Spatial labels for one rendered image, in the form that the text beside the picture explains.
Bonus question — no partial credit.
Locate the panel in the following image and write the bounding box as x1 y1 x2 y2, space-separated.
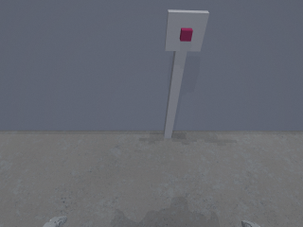
163 9 209 139

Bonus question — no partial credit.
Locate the button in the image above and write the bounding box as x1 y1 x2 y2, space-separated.
180 27 193 42

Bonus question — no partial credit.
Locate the robot left hand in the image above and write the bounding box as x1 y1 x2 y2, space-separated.
43 216 67 227

